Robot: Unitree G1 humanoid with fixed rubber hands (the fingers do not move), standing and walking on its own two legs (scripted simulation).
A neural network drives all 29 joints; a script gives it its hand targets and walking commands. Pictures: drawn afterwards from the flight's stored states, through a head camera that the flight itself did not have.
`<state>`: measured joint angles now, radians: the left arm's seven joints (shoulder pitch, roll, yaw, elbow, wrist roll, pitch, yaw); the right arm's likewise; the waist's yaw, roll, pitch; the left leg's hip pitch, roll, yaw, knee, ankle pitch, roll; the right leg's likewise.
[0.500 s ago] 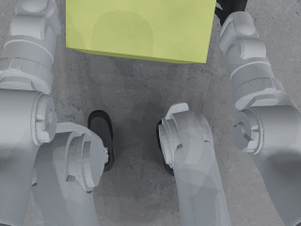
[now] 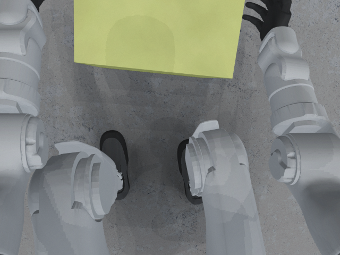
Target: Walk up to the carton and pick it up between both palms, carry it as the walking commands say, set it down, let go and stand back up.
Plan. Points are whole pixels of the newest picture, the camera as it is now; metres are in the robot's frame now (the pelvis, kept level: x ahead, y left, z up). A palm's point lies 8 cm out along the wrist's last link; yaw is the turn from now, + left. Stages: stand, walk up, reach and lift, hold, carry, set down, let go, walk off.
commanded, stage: set down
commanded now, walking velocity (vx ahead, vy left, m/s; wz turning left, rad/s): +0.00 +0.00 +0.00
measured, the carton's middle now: (159, 7) +0.55 -0.02 -0.24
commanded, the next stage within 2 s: let go in 1.48 s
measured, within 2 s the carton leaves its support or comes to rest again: neither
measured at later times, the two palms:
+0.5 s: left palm out of the picture +0.56 +0.21 -0.07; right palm (323, 6) +0.50 -0.24 -0.07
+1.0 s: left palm out of the picture +0.56 +0.22 +0.08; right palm out of the picture +0.50 -0.23 +0.07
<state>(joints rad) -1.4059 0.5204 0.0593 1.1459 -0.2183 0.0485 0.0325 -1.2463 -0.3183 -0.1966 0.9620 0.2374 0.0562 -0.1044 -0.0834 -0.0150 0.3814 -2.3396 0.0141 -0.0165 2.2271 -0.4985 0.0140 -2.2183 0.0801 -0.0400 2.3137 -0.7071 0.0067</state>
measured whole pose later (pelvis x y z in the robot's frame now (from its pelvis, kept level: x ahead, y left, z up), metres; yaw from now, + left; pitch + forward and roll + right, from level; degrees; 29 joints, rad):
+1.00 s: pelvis -0.03 +0.01 +0.18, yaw +1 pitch +28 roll -3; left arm -1.45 0.61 0.14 0.79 -0.17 0.36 -0.03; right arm -1.22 -0.40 -0.25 0.52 0.25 0.38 -0.09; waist -0.09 0.01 0.52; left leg -1.74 0.00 -0.02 1.64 -0.39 0.03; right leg -1.64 0.06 -0.01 1.69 -0.54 0.02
